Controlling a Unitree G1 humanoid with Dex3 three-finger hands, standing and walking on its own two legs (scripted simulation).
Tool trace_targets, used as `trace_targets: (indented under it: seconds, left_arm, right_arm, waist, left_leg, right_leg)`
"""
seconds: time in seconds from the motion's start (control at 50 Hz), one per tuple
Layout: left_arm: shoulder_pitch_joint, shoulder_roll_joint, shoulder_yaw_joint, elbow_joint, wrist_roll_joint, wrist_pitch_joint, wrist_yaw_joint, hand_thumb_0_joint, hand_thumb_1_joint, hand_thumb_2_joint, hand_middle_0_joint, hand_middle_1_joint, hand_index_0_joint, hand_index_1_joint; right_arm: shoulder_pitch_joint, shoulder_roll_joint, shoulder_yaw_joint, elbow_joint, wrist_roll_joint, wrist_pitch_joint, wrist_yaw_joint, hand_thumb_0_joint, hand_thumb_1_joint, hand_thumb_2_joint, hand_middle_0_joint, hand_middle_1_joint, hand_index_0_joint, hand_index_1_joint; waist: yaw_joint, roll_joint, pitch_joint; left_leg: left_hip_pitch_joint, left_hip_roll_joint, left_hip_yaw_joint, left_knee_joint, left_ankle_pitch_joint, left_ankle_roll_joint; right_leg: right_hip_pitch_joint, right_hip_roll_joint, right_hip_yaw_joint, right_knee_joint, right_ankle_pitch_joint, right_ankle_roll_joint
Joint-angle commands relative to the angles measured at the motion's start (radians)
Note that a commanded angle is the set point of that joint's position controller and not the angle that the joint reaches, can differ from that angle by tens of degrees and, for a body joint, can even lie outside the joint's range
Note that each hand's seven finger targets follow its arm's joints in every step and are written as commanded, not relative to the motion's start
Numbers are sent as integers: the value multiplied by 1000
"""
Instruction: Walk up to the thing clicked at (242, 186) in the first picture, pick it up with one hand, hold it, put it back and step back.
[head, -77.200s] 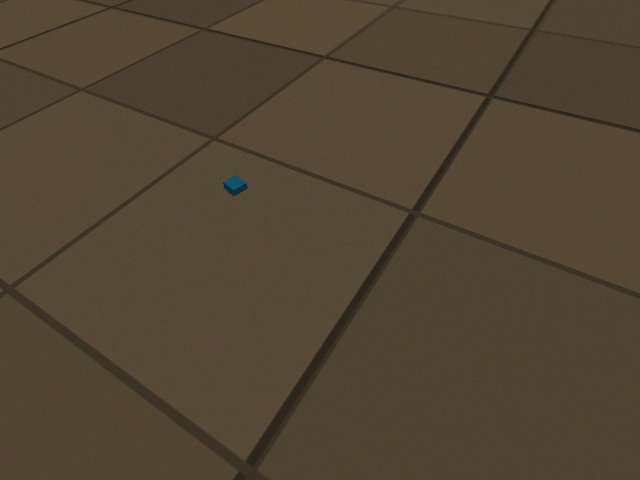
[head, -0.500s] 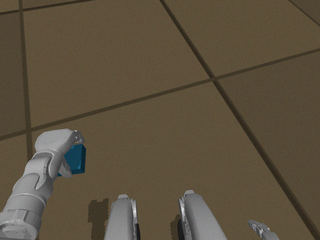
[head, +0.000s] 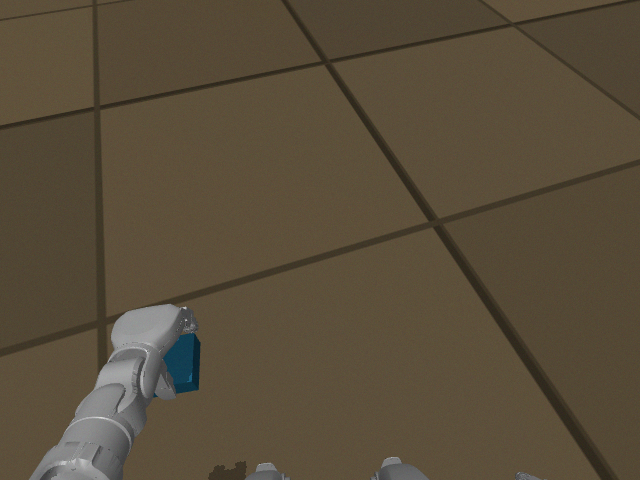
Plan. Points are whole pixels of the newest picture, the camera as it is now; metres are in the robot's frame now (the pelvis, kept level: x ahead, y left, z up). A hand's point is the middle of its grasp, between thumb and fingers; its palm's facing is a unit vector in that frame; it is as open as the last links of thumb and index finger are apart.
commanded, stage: lift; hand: left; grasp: from above
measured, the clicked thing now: (166, 365) +0.34 +0.24 -0.13
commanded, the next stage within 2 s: hold in 0.10 s
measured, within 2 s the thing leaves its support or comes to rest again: neither
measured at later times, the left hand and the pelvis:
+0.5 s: hand (149, 333) +0.34 +0.23 -0.03, palm faces -0.47 -0.05 -0.88, open 9.8 cm; pelvis +0.04 +0.00 +0.04, yaw +0 degrees
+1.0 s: hand (143, 338) +0.33 +0.22 +0.00, palm faces -0.47 -0.04 -0.88, open 9.8 cm; pelvis +0.03 +0.00 +0.05, yaw +0 degrees
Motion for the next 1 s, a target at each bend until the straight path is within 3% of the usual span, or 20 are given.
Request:
trace_targets:
  seconds: [0.0,0.12,0.14,0.16,0.24,0.28,0.34,0.4,0.48,0.52,0.56,0.64,0.68,0.72,0.76,0.84,0.86,0.9,0.94,0.98]
  left_arm:
    - [-305,225,79,-197,-7,6,41,0,800,434,-1082,-442,-1129,-395]
    - [-335,216,73,-244,-9,10,33,0,787,448,-1068,-466,-1121,-413]
    - [-312,224,78,-228,-4,11,31,0,791,443,-1065,-468,-1123,-410]
    - [-294,208,68,-212,-5,12,26,0,803,454,-1076,-476,-1133,-419]
    - [-279,192,55,-220,-1,6,8,0,783,395,-1039,-455,-1108,-386]
    - [-309,213,56,-260,3,1,-3,0,799,379,-1045,-446,-1117,-375]
    - [-305,233,76,-283,7,-1,-9,0,783,403,-1040,-458,-1108,-390]
    - [-285,201,50,-275,6,2,-20,0,812,403,-1066,-448,-1132,-382]
    - [-295,219,62,-318,0,2,-31,0,835,446,-1092,-465,-1153,-405]
    - [-268,191,43,-293,2,7,-42,0,826,445,-1093,-457,-1151,-399]
    - [-276,206,51,-304,2,5,-56,0,836,440,-1094,-461,-1155,-401]
    - [-271,213,55,-335,1,1,-66,0,849,429,-1110,-451,-1170,-392]
    - [-276,206,53,-348,-5,1,-72,0,841,433,-1105,-446,-1163,-389]
    - [-258,211,53,-348,1,3,-78,0,836,394,-1096,-437,-1160,-374]
    - [-268,212,51,-363,0,1,-81,0,838,423,-1115,-424,-1167,-373]
    - [-250,199,48,-353,-7,0,-86,0,841,439,-1125,-433,-1174,-385]
    - [-262,222,63,-378,-9,-3,-85,0,857,434,-1132,-429,-1184,-378]
    - [-261,206,50,-378,-10,-4,-92,0,839,447,-1144,-407,-1181,-371]
    - [-266,228,65,-388,-5,-6,-89,0,863,458,-1156,-415,-1195,-377]
    - [-254,203,48,-392,-6,-8,-94,0,850,452,-1159,-405,-1194,-371]
  right_arm:
    - [18,-151,-54,-101,5,-32,-15,0,-889,-896,200,300,200,300]
    - [30,-153,-59,-100,6,-18,-15,0,-891,-895,200,300,200,300]
    - [27,-154,-63,-96,6,-16,-16,0,-890,-894,200,300,200,300]
    - [31,-153,-62,-94,6,-14,-14,0,-890,-895,200,300,200,300]
    - [14,-155,-66,-107,9,-7,-13,0,-888,-892,200,300,200,300]
    - [1,-156,-67,-114,12,-3,-15,0,-888,-893,200,300,200,300]
    - [5,-154,-69,-111,12,0,-15,0,-889,-893,200,300,200,300]
    - [-4,-158,-70,-120,15,5,-14,0,-889,-893,200,300,200,300]
    - [-14,-162,-73,-130,16,11,-12,0,-892,-894,200,300,200,300]
    - [-13,-161,-72,-129,18,13,-9,0,-892,-894,200,300,200,300]
    - [-16,-164,-75,-131,19,15,-10,0,-892,-894,200,300,200,300]
    - [-42,-159,-67,-155,22,21,-11,0,-894,-896,200,300,200,300]
    - [-44,-159,-66,-155,22,21,-11,0,-892,-895,200,300,200,300]
    - [-52,-160,-66,-159,22,22,-13,0,-894,-896,200,300,200,300]
    - [-52,-160,-64,-162,22,24,-13,0,-894,-896,200,300,200,300]
    - [-62,-160,-61,-165,24,26,-15,0,-895,-896,200,300,200,300]
    - [-71,-163,-62,-168,23,27,-16,0,-894,-896,200,300,200,300]
    - [-75,-159,-61,-172,23,27,-16,0,-896,-897,200,300,200,300]
    - [-83,-156,-57,-169,23,28,-19,0,-895,-897,200,300,200,300]
    - [-93,-153,-55,-172,24,28,-19,0,-897,-898,200,300,200,300]
  waist:
    - [14,34,-306]
    - [5,20,-330]
    - [16,32,-322]
    - [8,14,-305]
    - [14,25,-265]
    - [21,29,-282]
    - [31,34,-295]
    - [21,2,-262]
    - [40,23,-292]
    - [25,8,-260]
    - [31,30,-255]
    - [49,17,-224]
    - [39,18,-219]
    - [53,8,-227]
    - [45,12,-223]
    - [41,-12,-198]
    - [55,7,-203]
    - [49,-13,-208]
    - [60,8,-212]
    - [59,-3,-190]
  left_leg:
    - [320,-33,-4,-208,170,0]
    - [413,-36,1,-242,307,2]
    - [427,-35,3,-251,324,1]
    - [430,-35,3,-254,336,5]
    - [465,-34,1,-307,318,-4]
    - [482,-39,7,-319,327,-2]
    - [499,-41,8,-329,380,-3]
    - [522,-39,13,-345,395,2]
    - [557,-42,17,-359,434,1]
    - [563,-36,14,-369,455,1]
    - [584,-31,10,-382,471,-2]
    - [568,-40,18,-410,414,0]
    - [578,-38,17,-427,388,-1]
    - [590,-37,16,-431,413,0]
    - [595,-36,19,-435,426,1]
    - [600,-37,19,-458,390,4]
    - [607,-38,19,-464,380,3]
    - [615,-41,24,-465,380,8]
    - [617,-45,28,-470,382,8]
    - [617,-43,24,-482,360,7]
  right_leg:
    - [162,30,-6,-205,171,-32]
    - [259,26,1,-255,301,-24]
    - [263,26,-1,-263,309,-25]
    - [262,27,0,-271,321,-23]
    - [276,31,-9,-303,288,-31]
    - [311,28,-2,-320,307,-28]
    - [348,28,2,-326,353,-27]
    - [352,29,2,-346,371,-25]
    - [399,27,2,-361,400,-24]
    - [390,30,-3,-362,407,-26]
    - [382,34,-8,-367,398,-31]
    - [424,28,3,-398,379,-30]
    - [424,29,3,-406,354,-31]
    - [438,29,-1,-407,372,-31]
    - [441,29,1,-414,383,-31]
    - [451,27,1,-436,359,-29]
    - [453,25,2,-443,348,-29]
    - [465,23,4,-450,354,-26]
    - [469,21,10,-457,358,-26]
    - [471,22,7,-465,335,-27]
